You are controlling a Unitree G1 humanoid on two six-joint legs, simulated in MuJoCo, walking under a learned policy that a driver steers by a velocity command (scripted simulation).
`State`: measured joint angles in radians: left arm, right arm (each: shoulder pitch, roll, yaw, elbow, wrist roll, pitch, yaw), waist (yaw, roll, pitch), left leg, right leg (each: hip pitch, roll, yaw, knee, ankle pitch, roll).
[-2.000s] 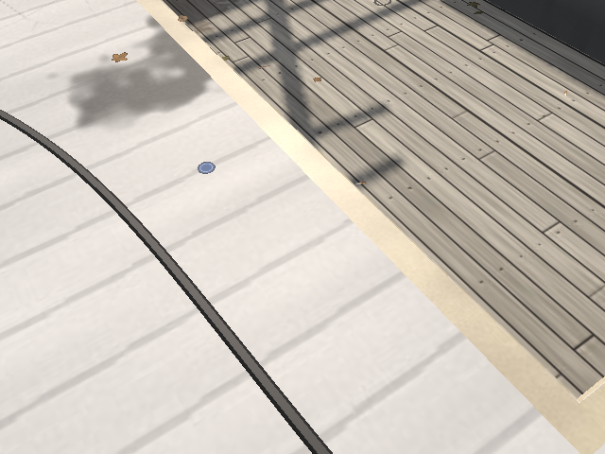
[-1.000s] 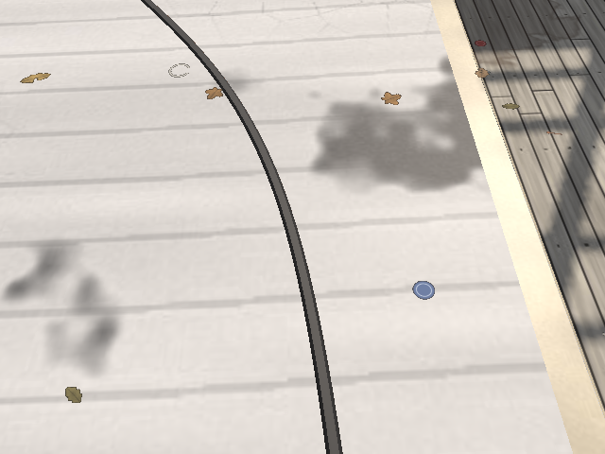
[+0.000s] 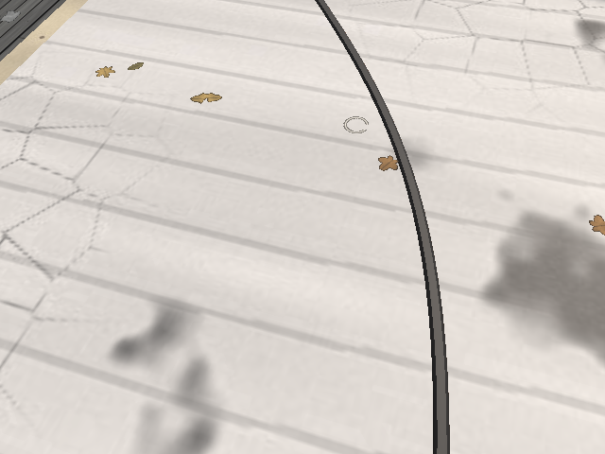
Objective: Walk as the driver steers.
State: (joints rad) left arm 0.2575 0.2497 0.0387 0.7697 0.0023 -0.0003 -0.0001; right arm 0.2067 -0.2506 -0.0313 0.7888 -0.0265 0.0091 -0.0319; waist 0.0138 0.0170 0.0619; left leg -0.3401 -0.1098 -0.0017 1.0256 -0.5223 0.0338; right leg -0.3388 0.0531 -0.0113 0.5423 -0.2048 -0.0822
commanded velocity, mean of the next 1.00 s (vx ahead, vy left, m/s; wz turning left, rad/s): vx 0.14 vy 0.00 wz -0.54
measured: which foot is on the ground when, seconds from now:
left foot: up 0.00-0.32, down 0.34-0.84, up 0.86-1.00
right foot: down 0.00-0.34, up 0.36-0.82, down 0.84-1.00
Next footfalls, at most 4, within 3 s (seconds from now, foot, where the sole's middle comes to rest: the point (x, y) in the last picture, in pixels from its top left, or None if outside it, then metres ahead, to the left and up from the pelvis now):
0.34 left None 0.08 0.13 -0.77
0.84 right None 0.06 -0.13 -0.77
1.32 left None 0.30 -0.10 -0.77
1.58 right None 0.10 -0.22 -0.77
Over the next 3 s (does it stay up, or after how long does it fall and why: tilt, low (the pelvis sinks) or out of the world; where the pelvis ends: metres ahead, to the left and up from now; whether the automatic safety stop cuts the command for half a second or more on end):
stays up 0.58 -0.44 0.01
